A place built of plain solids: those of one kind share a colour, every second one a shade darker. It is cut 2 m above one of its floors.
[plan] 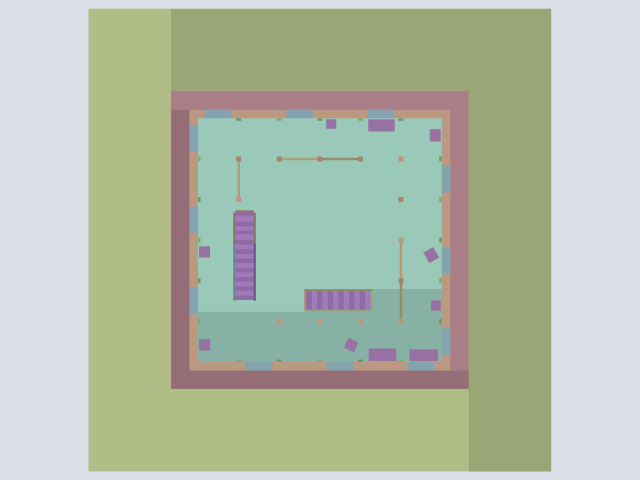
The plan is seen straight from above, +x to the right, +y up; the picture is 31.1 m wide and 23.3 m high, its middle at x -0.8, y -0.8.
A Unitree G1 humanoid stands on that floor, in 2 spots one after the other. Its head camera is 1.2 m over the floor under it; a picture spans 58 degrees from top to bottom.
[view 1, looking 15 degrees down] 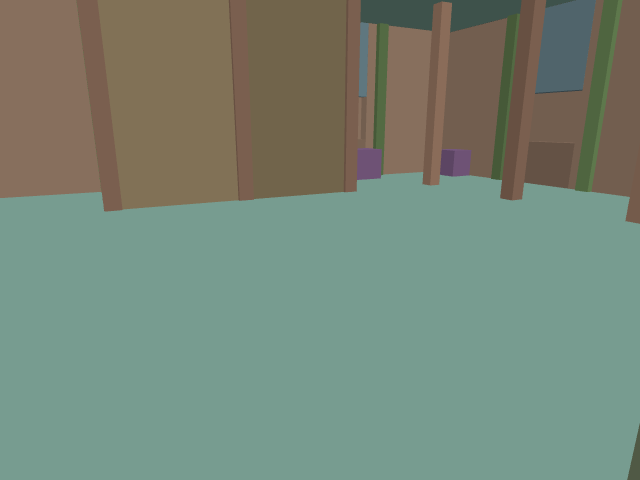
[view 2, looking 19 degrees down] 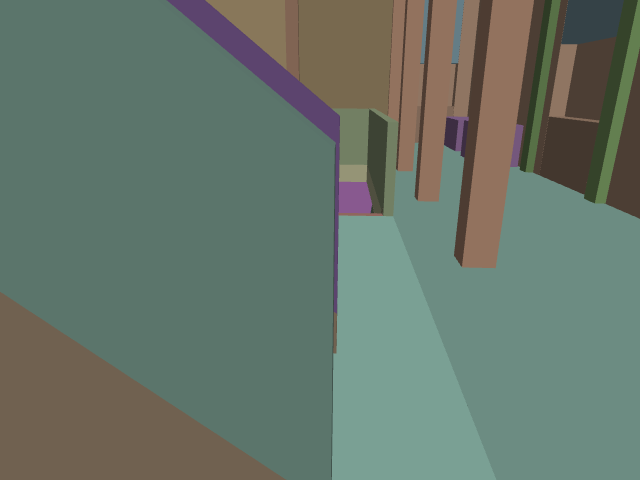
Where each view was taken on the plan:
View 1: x -2.91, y -3.73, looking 63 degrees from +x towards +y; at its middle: floor_storey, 4.63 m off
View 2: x -5.82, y -3.76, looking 3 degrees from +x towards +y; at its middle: rail_f1Lab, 0.85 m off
